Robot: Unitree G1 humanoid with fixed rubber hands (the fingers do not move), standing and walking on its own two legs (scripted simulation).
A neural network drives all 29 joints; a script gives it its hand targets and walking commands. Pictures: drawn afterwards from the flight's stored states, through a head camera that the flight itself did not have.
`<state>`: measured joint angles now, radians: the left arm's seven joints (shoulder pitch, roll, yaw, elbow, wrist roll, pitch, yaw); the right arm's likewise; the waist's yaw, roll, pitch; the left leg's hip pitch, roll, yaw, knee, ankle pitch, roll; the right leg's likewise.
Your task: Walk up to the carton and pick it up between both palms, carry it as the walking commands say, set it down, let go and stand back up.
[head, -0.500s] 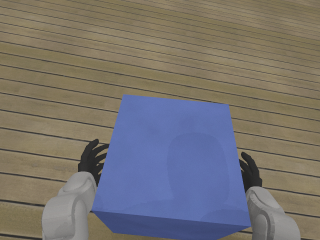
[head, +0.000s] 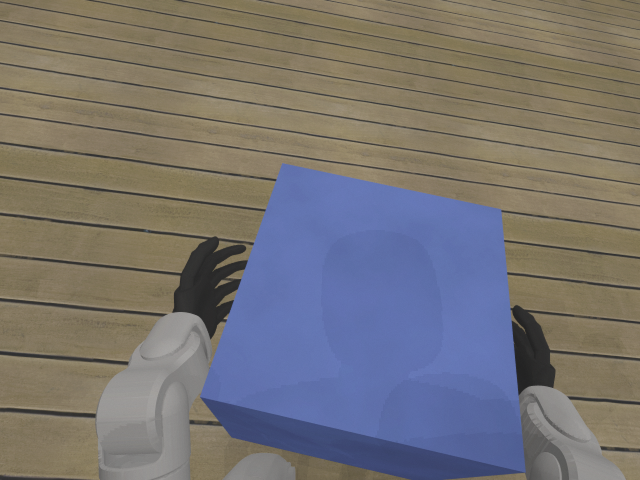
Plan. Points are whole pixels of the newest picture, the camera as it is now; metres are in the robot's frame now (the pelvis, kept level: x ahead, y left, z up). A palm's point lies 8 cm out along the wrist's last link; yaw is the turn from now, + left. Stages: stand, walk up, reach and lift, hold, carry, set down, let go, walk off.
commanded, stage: carry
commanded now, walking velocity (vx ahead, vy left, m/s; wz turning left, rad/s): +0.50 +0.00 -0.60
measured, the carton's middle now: (355, 332) +0.29 +0.00 +0.00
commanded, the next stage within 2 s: none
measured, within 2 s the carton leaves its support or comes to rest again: neither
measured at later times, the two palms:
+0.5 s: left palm out of the picture +0.75 +0.40 +0.09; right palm (351, 45) +0.69 +0.06 +0.12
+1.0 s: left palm out of the picture +1.13 +0.30 +0.10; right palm out of the picture +0.97 -0.01 +0.08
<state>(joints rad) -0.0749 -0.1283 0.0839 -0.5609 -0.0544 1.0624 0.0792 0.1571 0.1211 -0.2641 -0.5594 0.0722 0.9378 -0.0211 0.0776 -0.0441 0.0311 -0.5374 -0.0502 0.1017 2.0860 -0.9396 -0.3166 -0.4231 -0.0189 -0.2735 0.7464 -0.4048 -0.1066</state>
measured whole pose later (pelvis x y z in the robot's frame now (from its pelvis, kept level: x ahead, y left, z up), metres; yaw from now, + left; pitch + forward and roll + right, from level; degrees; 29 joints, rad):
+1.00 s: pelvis +0.83 +0.26 +0.01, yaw -31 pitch +2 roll -4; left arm -0.03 -0.10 0.13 -0.49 -0.03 1.08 0.07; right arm 0.00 0.11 -0.25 -0.48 0.08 1.09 -0.11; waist 0.09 0.11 0.01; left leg -0.23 0.17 0.12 1.26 -0.55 -0.08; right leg -0.49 0.06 -0.05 0.75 -0.27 -0.05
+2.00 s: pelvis +1.43 -0.09 +0.04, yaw -50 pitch +3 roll -1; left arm -0.05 -0.13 0.13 -0.52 -0.04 1.07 0.08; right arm -0.01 0.10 -0.26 -0.55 0.08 1.09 -0.10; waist 0.09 0.04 0.02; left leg -0.48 0.00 0.07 1.43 -0.61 -0.24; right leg -0.32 0.00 -0.14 0.53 -0.23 -0.11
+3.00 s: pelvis +1.72 -0.61 +0.00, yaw -50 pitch +3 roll +4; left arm 0.01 -0.11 0.14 -0.36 -0.01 1.02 0.05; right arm -0.02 0.12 -0.25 -0.36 0.06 1.07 -0.11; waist 0.09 0.00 -0.02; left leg -0.41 0.02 0.02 1.33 -0.58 -0.05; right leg -0.41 0.07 -0.13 0.93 -0.59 -0.19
